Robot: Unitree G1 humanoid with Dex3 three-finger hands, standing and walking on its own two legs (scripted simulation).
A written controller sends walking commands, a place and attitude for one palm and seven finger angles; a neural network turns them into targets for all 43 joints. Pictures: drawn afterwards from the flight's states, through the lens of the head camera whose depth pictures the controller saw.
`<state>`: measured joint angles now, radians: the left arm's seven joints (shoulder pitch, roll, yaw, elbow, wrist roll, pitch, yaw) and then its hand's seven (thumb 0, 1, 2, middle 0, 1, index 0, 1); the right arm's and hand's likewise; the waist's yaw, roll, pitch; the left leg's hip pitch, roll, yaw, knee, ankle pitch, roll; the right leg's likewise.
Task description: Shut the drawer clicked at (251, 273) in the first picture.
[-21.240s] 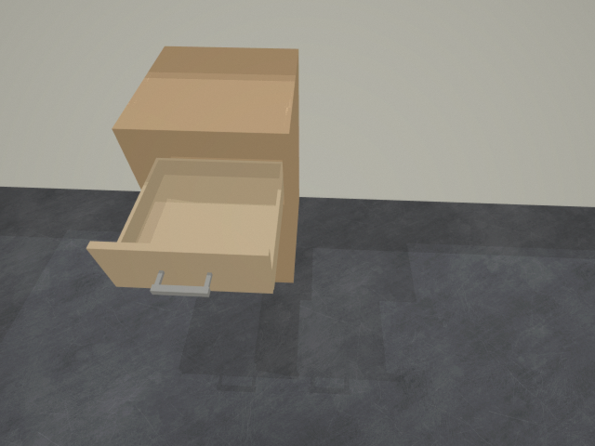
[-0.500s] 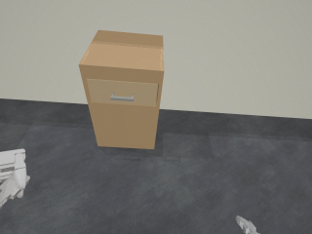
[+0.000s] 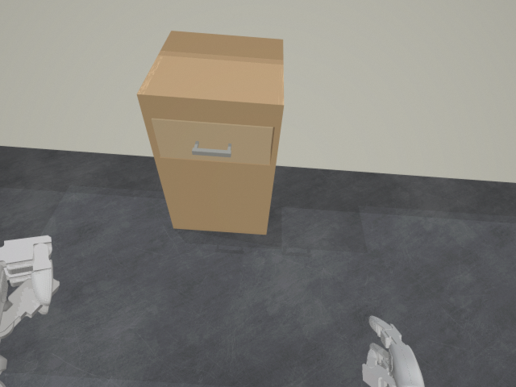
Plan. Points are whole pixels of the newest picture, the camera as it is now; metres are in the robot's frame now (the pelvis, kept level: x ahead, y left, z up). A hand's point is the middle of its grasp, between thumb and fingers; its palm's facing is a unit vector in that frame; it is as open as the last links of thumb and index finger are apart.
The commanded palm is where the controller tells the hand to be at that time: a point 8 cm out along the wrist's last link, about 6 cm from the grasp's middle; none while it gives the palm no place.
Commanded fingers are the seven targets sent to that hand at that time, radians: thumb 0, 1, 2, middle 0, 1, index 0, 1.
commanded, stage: stop stepping back and stand still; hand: left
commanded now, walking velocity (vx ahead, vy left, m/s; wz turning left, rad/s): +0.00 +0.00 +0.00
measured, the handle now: (212, 148) +0.84 +0.19 -0.23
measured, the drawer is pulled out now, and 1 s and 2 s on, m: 0.00 0.00 0.00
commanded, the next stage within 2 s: let the arm hang, fingers relaxed in 0.34 s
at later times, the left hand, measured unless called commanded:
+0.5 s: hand (73, 294) +0.20 +0.25 +0.09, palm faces +0.23 -0.84 -0.50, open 3.2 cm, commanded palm none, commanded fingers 0.00 0.90 0.90 -1.24 -1.43 -1.24 -1.43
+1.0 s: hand out of the picture -0.07 +0.21 -0.17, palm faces +0.02 -0.97 -0.24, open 5.1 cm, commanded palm none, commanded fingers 0.00 0.90 0.90 -0.24 -0.34 -0.24 -0.34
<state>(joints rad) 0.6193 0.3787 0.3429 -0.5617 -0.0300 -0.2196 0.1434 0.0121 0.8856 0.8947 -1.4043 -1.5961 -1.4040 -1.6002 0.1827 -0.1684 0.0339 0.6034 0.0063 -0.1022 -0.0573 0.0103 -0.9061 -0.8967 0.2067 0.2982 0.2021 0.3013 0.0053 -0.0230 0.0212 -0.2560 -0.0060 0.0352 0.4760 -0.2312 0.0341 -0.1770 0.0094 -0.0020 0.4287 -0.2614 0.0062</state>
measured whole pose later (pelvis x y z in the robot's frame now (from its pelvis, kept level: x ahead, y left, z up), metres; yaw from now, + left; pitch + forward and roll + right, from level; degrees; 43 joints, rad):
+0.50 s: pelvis +0.00 +0.00 +0.00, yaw +1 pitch +2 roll -1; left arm 0.51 0.40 0.24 -0.28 0.01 -0.19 0.07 0.00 0.89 0.90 -1.40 -1.59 -1.40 -1.60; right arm 0.17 -0.24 -0.02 0.68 0.01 -0.09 -0.01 0.01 -0.91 -0.90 0.20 0.30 0.20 0.30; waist 0.01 0.04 0.00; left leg -0.30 -0.01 0.02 0.52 -0.25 0.04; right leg -0.21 0.00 -0.02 0.47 -0.28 0.01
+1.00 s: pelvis -0.02 +0.01 +0.00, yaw +1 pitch -1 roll -1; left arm 0.35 0.22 0.00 1.08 0.02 0.02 0.02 0.01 0.90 0.89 -0.60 -0.76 -0.60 -0.76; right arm 0.31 -0.18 -0.01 1.04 -0.01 0.02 -0.02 0.01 -0.91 -0.90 0.20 0.30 0.20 0.30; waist 0.01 0.01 0.06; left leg -0.25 -0.03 0.02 0.45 -0.18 0.05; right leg -0.18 -0.01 -0.02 0.42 -0.23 0.01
